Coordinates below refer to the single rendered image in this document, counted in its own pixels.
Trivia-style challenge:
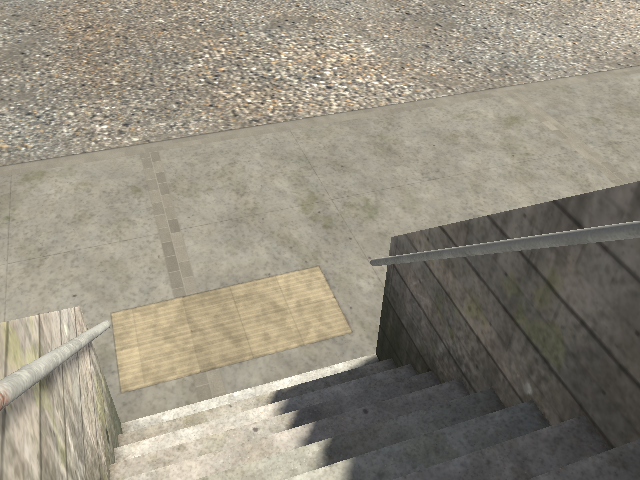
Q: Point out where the stairs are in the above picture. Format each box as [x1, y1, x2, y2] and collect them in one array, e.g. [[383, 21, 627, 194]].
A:
[[109, 353, 640, 480]]

